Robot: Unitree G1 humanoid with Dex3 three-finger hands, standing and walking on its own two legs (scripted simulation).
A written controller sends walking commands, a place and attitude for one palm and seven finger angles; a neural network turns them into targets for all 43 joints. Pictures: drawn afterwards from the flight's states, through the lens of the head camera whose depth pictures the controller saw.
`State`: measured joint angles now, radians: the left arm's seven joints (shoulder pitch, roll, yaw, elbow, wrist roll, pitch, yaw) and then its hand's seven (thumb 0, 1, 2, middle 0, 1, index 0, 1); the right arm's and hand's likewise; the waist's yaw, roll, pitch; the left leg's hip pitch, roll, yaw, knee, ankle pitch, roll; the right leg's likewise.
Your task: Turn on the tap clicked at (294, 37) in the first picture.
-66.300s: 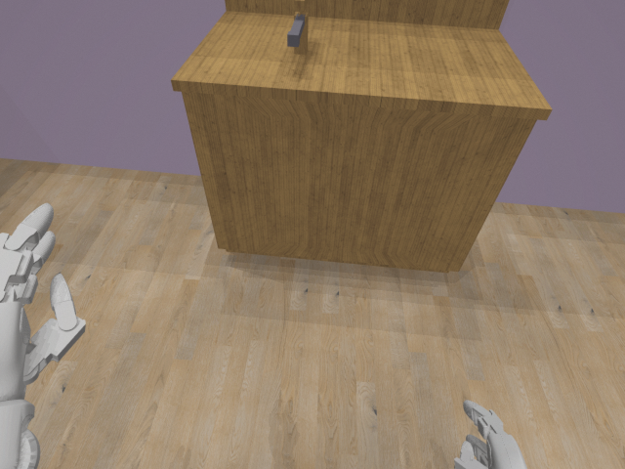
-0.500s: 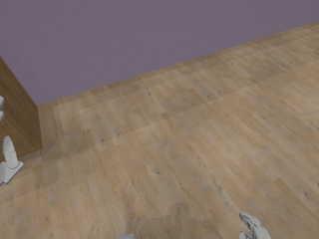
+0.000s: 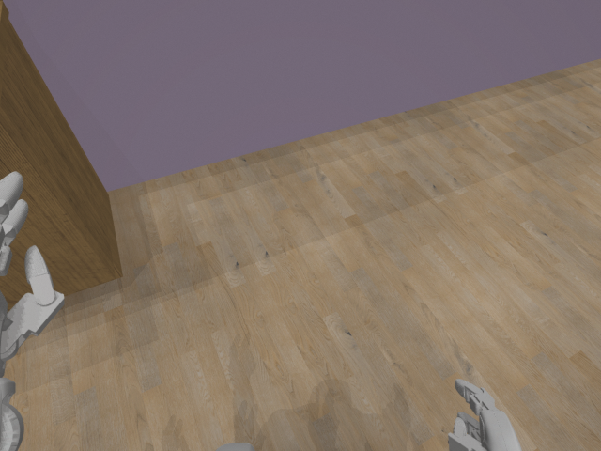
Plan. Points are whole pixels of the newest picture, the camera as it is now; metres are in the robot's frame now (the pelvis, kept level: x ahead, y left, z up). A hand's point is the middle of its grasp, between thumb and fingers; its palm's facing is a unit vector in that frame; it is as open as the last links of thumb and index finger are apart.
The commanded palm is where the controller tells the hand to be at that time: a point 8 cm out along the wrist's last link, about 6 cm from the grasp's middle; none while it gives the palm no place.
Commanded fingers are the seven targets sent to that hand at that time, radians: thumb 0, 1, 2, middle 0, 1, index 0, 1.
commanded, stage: shuffle to correct the standing spot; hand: left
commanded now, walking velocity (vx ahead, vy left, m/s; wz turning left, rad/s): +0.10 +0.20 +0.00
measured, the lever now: out of the picture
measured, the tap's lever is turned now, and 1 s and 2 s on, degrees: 73 73 73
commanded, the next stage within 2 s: come to a stop and stand still in 1.04 s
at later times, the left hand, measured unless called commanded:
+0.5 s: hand out of the picture +0.25 +0.41 +0.17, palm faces +0.39 -0.83 -0.39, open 7.4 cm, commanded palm +0.20 +0.46 +0.20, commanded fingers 0.00 0.90 0.90 -0.20 -0.30 -0.20 -0.30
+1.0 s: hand out of the picture +0.30 +0.58 +0.17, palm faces +0.41 -0.82 -0.41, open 7.4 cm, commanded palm +0.24 +0.63 +0.20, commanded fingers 0.00 0.90 0.90 -0.20 -0.30 -0.20 -0.30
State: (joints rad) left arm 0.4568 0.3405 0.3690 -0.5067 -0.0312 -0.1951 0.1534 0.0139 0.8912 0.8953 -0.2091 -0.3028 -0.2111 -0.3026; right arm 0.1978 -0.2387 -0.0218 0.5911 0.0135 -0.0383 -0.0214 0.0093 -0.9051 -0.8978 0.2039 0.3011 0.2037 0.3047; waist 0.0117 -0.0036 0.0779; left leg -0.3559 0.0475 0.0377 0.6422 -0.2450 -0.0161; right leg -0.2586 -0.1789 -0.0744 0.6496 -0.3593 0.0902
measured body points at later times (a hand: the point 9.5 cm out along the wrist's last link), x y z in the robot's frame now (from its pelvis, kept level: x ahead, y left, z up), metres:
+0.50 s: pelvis +0.04 +0.18 +0.00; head +0.06 +0.18 +0.45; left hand +0.23 +0.45 +0.19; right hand +0.19 -0.09 -0.09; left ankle +0.09 +0.32 -0.72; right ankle +0.01 -0.01 -0.72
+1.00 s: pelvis +0.08 +0.35 +0.00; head +0.11 +0.35 +0.45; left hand +0.27 +0.63 +0.20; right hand +0.24 +0.09 -0.09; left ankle +0.14 +0.47 -0.72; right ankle +0.04 +0.17 -0.72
